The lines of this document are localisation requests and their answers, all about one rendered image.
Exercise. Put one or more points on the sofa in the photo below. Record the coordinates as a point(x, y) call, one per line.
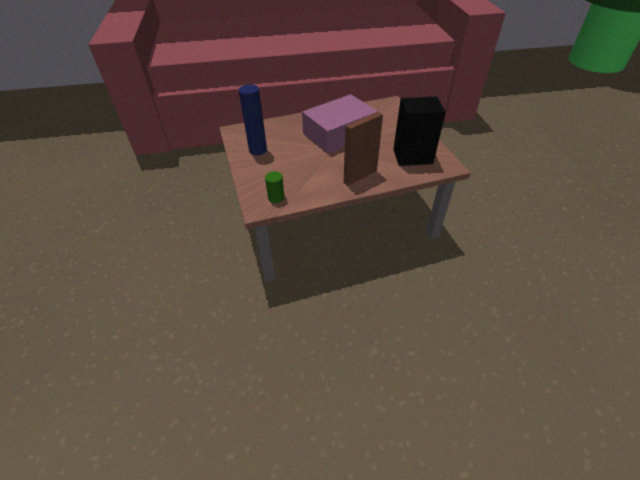
point(173, 68)

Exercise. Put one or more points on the potted plant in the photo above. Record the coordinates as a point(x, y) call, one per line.
point(608, 36)

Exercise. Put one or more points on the coffee table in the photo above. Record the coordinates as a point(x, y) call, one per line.
point(313, 180)

